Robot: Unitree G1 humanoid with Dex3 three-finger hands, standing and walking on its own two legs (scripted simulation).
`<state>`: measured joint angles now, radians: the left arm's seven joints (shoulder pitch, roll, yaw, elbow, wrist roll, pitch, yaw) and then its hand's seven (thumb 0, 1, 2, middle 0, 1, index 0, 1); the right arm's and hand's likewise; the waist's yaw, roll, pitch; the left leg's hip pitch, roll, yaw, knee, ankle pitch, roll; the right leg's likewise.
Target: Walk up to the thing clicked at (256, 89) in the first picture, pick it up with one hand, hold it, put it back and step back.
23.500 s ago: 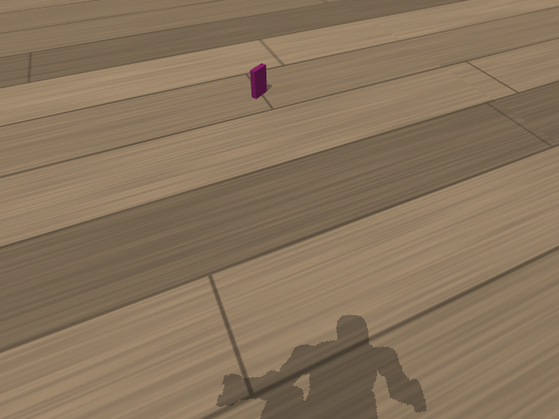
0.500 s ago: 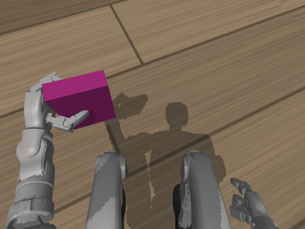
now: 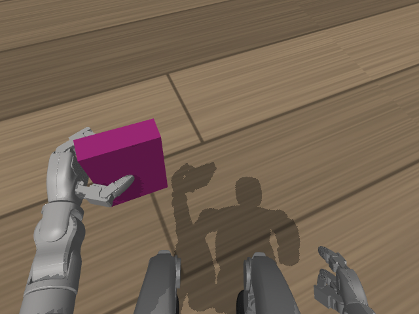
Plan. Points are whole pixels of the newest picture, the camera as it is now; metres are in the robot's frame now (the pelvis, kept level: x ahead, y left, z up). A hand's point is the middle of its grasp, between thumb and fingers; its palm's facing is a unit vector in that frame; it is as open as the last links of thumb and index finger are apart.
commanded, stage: lift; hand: left
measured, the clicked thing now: (129, 168) +0.36 +0.16 +0.03
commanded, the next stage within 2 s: hold in 0.98 s
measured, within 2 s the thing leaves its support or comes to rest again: neither
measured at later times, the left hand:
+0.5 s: hand (98, 147) +0.35 +0.18 +0.12, palm faces +0.08 -1.00 -0.01, open 8.3 cm
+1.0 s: hand (96, 129) +0.36 +0.18 +0.16, palm faces +0.07 -1.00 +0.01, open 8.3 cm
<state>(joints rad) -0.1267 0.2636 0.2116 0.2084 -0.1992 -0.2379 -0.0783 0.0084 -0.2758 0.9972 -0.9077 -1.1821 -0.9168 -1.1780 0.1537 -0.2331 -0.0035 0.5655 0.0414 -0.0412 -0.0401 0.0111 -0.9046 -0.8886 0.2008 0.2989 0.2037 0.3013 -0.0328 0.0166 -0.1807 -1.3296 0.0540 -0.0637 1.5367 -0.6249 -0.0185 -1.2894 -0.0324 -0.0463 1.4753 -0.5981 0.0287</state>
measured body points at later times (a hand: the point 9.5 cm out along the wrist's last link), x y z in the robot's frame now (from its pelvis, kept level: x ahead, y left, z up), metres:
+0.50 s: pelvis +0.02 +0.00 +0.08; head +0.10 +0.01 +0.52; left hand +0.34 +0.24 +0.13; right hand +0.16 -0.24 -0.02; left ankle +0.05 +0.13 -0.57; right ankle +0.05 -0.14 -0.57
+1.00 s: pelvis +0.03 -0.01 +0.11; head +0.09 +0.01 +0.56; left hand +0.35 +0.23 +0.16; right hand +0.17 -0.25 +0.01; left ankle +0.05 +0.13 -0.57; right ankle +0.05 -0.14 -0.57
